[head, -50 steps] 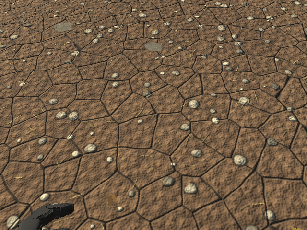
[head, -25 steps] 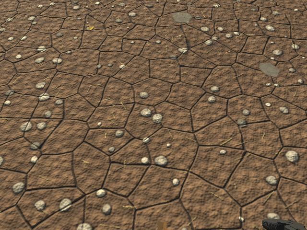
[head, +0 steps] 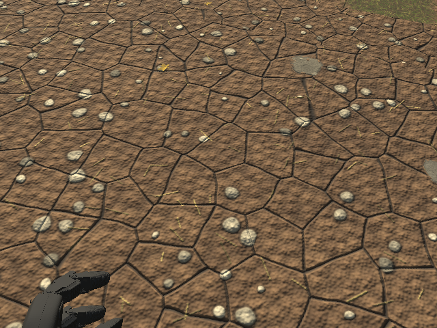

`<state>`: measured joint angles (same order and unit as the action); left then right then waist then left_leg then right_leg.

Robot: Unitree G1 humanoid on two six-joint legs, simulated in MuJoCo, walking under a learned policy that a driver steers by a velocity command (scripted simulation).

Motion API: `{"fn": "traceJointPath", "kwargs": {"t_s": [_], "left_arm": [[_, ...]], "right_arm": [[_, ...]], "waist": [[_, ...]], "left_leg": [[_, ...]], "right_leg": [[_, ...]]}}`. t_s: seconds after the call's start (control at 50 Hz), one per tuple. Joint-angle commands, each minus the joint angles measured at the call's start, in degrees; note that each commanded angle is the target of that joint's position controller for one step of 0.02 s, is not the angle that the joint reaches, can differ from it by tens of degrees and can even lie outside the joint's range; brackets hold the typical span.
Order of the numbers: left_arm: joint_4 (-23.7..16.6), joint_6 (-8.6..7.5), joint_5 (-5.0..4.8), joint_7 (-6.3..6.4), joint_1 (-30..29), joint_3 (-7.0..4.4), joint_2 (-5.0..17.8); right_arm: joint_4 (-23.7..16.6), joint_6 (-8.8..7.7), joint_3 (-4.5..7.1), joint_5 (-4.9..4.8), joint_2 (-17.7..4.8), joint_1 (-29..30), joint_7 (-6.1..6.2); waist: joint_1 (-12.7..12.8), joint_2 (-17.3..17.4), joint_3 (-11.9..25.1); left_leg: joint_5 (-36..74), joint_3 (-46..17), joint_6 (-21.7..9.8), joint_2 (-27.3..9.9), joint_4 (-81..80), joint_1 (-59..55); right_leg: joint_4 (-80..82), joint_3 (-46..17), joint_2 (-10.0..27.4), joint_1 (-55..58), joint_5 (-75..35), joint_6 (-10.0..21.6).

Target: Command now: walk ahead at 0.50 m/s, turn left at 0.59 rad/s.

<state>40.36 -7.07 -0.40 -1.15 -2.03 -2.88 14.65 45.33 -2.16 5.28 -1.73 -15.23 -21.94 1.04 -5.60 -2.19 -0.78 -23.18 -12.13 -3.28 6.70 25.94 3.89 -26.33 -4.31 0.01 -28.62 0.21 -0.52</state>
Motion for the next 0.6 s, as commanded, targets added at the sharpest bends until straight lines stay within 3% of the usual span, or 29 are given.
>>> {"fn": "traceJointPath", "kwargs": {"t_s": [0.02,0.04,0.06,0.08,0.1,0.12,0.14,0.18,0.2,0.24,0.28,0.34,0.4,0.44,0.48,0.5,0.52,0.54,0.56,0.6], "left_arm": [[-0.8,-1.34,0.97,0.67,13.6,-4.15,11.2],[0.8,-0.81,2.18,0.84,21.4,-5.26,15.9],[2.0,-0.48,0.73,0.22,22.7,-4.60,12.8],[1.2,-0.25,0.20,0.16,19.7,-3.38,8.4],[0.8,0.33,0.48,0.22,16.2,-2.72,6.9],[1.1,0.67,0.77,0.09,13.7,-2.21,5.7],[1.5,0.62,1.17,0.11,12.8,-1.76,4.9],[2.5,0.31,0.87,-0.04,12.9,-1.66,4.7],[3.1,0.15,0.45,-0.10,13.6,-1.80,5.5],[3.9,0.34,-0.19,0.12,14.8,-2.25,7.5],[4.5,0.92,-0.62,0.46,15.9,-2.61,8.8],[5.7,1.57,-1.22,0.78,19.3,-2.98,10.4],[7.0,2.28,-1.61,0.96,22.6,-2.98,10.6],[7.3,2.84,-1.65,1.28,22.8,-3.17,11.3],[7.3,3.19,-1.36,1.46,22.7,-2.64,9.9],[5.9,2.95,-0.58,1.29,21.2,-1.43,6.5],[4.2,2.10,-0.82,1.48,26.5,0.10,1.6],[4.3,1.74,-2.02,1.67,25.8,-0.88,6.1],[3.7,1.90,-2.39,1.71,22.5,-1.95,9.5],[3.2,2.78,-1.45,1.76,19.4,-2.25,8.5]], "right_arm": [[-5.2,-0.59,0.35,0.89,-4.0,3.9,-0.03],[-5.9,-1.02,-0.65,-0.44,-0.7,-3.8,0.04],[-5.2,-1.22,-0.58,-1.10,-3.9,-5.8,0.16],[-4.7,-1.09,0.39,-0.92,-7.9,-1.7,0.15],[-5.5,-0.88,0.43,-0.09,-8.1,2.7,0.19],[-6.4,-0.96,0.43,0.82,-7.5,5.7,0.04],[-6.7,-0.95,0.53,1.00,-6.6,6.2,-0.19],[-6.3,-0.77,0.09,0.68,-4.3,5.1,-0.57],[-6.8,-0.85,-0.17,1.11,-3.7,5.9,-0.63],[-8.2,-1.32,-0.78,1.81,-2.7,10.0,-0.64],[-9.1,-1.95,-1.44,1.87,-1.8,14.2,-0.92],[-9.8,-2.61,-1.75,1.29,-2.0,19.5,-1.52],[-11.0,-3.19,-1.55,0.70,-3.3,23.7,-2.10],[-11.0,-3.78,-0.94,0.52,-5.0,22.7,-2.29],[-8.4,-4.09,0.50,0.96,-7.7,14.5,-1.69],[-7.2,-4.22,1.60,2.11,-11.0,5.4,-1.02],[-6.0,-3.30,2.79,2.63,-15.9,0.2,-0.79],[-5.2,-2.93,1.96,2.35,-11.9,-1.2,-1.05],[-5.3,-3.04,0.88,1.83,-8.7,1.7,-1.20],[-5.3,-3.19,-0.50,1.85,-4.7,8.5,-1.56]], "waist": [[11.0,5.0,10.6],[9.6,-10.5,20.0],[9.4,-15.4,20.0],[10.4,-8.1,11.6],[9.7,-3.3,6.5],[8.5,-1.5,2.4],[7.0,-2.3,1.2],[5.7,-3.6,1.2],[5.6,-3.4,1.1],[6.1,-2.2,0.3],[7.2,-1.8,-0.1],[9.1,-2.1,-0.4],[9.9,-2.6,-0.7],[8.3,-3.5,-0.1],[3.7,-3.0,3.9],[-0.8,1.0,10.7],[0.1,16.0,18.3],[-0.9,15.9,17.7],[-0.6,12.2,10.6],[2.5,9.5,3.6]], "left_leg": [[19.0,-7.4,-4.3,-8.5,15.6,11.2],[0.5,0.8,0.4,-0.5,35.4,29.6],[-10.6,0.8,1.2,-2.8,45.7,39.2],[-5.7,0.0,1.4,-5.2,49.5,42.2],[-1.3,2.6,1.5,-7.1,49.2,41.2],[1.6,3.5,1.5,-8.6,46.1,39.9],[3.6,3.6,1.2,-10.3,43.1,37.3],[5.1,5.5,1.2,-11.4,38.9,33.9],[6.3,6.6,1.6,-12.0,36.3,33.7],[10.2,8.0,2.5,-12.6,28.5,34.4],[16.0,8.8,3.2,-11.9,19.1,31.9],[22.5,10.0,4.7,-9.4,9.7,26.2],[22.4,9.3,4.5,-8.3,4.6,23.6],[20.1,9.0,3.4,-7.9,1.1,19.1],[18.7,9.8,1.0,-7.9,-2.1,4.8],[17.7,2.3,-2.4,-16.3,-0.9,-9.3],[11.6,-17.3,-9.8,-30.0,-3.3,-26.6],[1.2,-25.8,-11.8,-31.1,-7.2,-24.3],[-0.6,-19.2,-9.9,-28.9,-8.7,-18.4],[6.5,-8.2,-7.7,-24.2,-12.4,-7.1]], "right_leg": [[-0.3,-4.8,6.9,28.0,3.9,5.2],[2.7,-27.6,20.3,49.1,14.6,14.4],[8.5,-42.8,24.4,50.2,29.5,16.8],[10.3,-36.5,21.9,43.2,33.3,14.5],[10.7,-28.4,19.4,35.7,27.8,12.6],[12.1,-22.5,16.8,28.6,21.1,12.3],[13.3,-18.4,15.0,24.4,16.3,11.8],[15.5,-13.4,12.9,20.9,10.8,12.0],[16.4,-12.5,12.6,20.2,8.6,12.9],[17.8,-10.8,12.4,19.9,4.5,14.1],[18.0,-7.9,10.9,19.0,2.1,13.5],[16.8,-5.8,9.9,17.7,1.0,12.6],[14.3,-8.5,11.5,19.9,3.5,12.1],[11.5,-10.9,12.4,20.8,5.0,10.9],[3.1,-9.3,9.1,17.6,0.8,8.4],[-11.7,-6.1,5.2,9.8,5.7,6.0],[-30.4,1.6,-1.5,-9.1,26.9,2.4],[-40.3,-1.8,0.4,-16.3,33.3,1.9],[-43.9,-2.9,2.7,-18.9,28.7,2.1],[-42.2,-1.6,5.7,-16.7,21.0,1.4]]}}
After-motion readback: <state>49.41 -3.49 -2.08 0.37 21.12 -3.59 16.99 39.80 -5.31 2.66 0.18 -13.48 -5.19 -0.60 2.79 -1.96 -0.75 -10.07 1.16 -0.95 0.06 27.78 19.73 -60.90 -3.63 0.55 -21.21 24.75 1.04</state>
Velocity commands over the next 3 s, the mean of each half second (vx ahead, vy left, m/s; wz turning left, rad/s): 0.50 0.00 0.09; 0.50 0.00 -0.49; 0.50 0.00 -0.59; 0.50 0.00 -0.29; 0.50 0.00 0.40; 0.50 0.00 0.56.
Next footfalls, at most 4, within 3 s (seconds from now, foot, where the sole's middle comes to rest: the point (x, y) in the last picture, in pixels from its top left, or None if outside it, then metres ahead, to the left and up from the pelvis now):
0.02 right None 0.18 -0.12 -0.77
0.50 left None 0.39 0.14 -0.77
1.00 right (257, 276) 0.62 -0.17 -0.77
1.50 left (227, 191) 0.96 -0.11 -0.77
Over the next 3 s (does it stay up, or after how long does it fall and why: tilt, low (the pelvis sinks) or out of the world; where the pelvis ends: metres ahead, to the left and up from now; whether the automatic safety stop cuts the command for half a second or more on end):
stays up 1.46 -0.58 -0.01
